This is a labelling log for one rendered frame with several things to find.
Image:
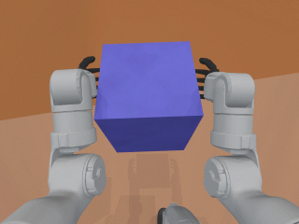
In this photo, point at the robot right thigh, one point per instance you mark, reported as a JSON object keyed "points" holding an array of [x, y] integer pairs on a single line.
{"points": [[179, 215]]}

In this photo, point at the robot left forearm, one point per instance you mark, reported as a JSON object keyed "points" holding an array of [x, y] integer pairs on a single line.
{"points": [[71, 95]]}

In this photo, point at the carton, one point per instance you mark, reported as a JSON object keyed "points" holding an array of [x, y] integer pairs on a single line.
{"points": [[147, 96]]}

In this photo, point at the robot left hand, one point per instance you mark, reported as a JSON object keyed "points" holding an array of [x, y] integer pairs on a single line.
{"points": [[85, 63]]}

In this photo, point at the robot right hand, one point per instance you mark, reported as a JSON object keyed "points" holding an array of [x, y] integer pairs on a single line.
{"points": [[211, 66]]}

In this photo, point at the robot right forearm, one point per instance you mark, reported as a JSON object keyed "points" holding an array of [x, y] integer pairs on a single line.
{"points": [[232, 95]]}

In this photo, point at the right robot upper arm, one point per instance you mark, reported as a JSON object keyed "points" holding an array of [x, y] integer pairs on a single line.
{"points": [[236, 182]]}

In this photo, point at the left robot upper arm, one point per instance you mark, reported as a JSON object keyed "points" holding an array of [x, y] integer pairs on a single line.
{"points": [[73, 182]]}

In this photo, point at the right robot shin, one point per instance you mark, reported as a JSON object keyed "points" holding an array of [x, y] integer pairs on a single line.
{"points": [[171, 204]]}

